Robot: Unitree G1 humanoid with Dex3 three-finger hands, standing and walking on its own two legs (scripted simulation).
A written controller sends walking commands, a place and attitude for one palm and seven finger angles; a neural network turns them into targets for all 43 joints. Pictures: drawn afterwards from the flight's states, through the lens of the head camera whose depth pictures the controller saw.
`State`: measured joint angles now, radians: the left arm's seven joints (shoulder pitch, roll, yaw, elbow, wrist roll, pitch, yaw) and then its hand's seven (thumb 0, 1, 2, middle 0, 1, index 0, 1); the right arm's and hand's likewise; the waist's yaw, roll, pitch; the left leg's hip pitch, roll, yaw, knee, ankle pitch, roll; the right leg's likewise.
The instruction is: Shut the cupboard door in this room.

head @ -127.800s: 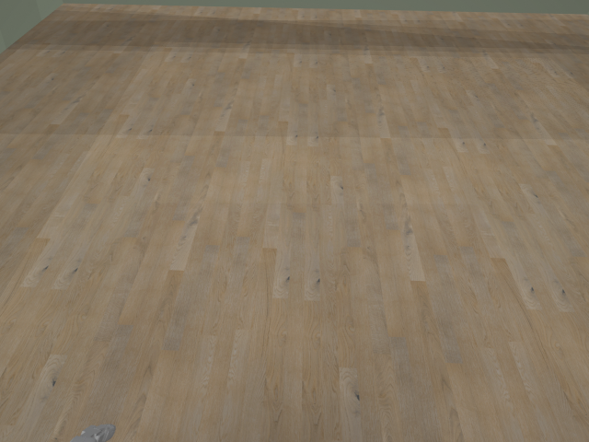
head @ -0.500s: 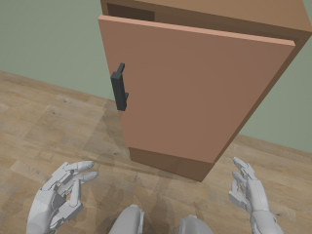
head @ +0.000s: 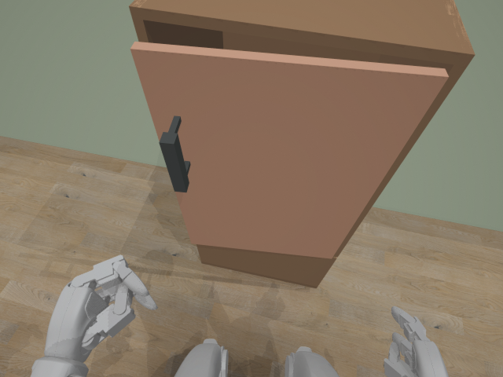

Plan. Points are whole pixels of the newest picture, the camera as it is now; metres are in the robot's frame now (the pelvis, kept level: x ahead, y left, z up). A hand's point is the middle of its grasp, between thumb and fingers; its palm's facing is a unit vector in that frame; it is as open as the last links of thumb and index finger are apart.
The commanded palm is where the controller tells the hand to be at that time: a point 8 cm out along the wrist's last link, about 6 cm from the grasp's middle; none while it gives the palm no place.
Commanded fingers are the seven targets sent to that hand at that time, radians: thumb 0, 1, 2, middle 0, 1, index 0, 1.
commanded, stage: raise the hand and make a fist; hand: left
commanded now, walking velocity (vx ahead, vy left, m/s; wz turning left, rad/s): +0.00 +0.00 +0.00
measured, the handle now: (178, 155) +0.45 +0.15 +0.08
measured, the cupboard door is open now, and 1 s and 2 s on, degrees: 6 6 6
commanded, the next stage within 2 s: bring the fist close to the handle in 0.86 s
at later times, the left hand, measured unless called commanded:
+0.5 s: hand (106, 282) +0.23 +0.20 +0.08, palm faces -0.04 -1.00 -0.05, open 3.1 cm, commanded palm +0.21 +0.26 +0.08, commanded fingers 0.00 0.90 0.90 -1.30 -1.50 -1.30 -1.50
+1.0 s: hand (117, 285) +0.23 +0.19 +0.07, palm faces -0.04 -1.00 -0.04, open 3.1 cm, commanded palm +0.21 +0.24 +0.08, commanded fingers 0.00 0.90 0.90 -1.30 -1.50 -1.30 -1.50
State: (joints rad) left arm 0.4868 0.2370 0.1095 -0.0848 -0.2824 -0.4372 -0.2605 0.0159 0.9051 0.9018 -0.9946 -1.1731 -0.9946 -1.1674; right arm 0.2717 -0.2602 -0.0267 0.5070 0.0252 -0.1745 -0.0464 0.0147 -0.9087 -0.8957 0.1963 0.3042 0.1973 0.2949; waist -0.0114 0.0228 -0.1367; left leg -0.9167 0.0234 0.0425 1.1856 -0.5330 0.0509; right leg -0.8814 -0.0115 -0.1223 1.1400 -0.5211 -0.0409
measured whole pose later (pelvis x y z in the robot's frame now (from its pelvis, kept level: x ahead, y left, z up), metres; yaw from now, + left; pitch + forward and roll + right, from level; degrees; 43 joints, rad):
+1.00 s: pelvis +0.01 +0.01 +0.02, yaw +0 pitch +13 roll -3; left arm 0.39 0.26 0.14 -0.04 -0.29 -0.37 -0.27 0.02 0.90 0.90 -1.30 -1.50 -1.30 -1.50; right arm 0.27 -0.25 0.03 0.47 0.03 -0.16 -0.02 0.01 -0.91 -0.90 0.20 0.30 0.20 0.30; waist -0.01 0.03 -0.13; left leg -0.82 0.02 0.04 1.10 -0.51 0.06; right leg -0.78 -0.01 -0.12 1.05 -0.49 -0.03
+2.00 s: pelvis +0.01 -0.01 +0.02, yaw +0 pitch +14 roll +0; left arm -0.18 0.18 0.05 0.42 -0.17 -0.36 -0.11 0.02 0.90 0.90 -1.30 -1.50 -1.30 -1.50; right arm 0.26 -0.25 0.02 0.56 0.02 -0.07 0.00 0.01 -0.91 -0.90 0.20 0.30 0.20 0.29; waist -0.03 0.02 -0.12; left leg -0.81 0.01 0.06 1.04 -0.48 0.04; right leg -0.80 -0.01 -0.09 1.03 -0.48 -0.05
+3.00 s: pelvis +0.00 +0.00 +0.02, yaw +0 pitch +16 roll -1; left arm -0.54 0.26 0.12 0.82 -0.18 -0.42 -0.24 0.02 0.90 0.91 -1.31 -1.50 -1.31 -1.50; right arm 0.31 -0.27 0.01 0.62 0.03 -0.04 0.00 0.01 -0.91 -0.90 0.20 0.30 0.20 0.29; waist -0.07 0.03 -0.11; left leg -0.88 0.01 0.07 1.07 -0.47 0.06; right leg -0.86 -0.01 -0.09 1.05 -0.46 -0.03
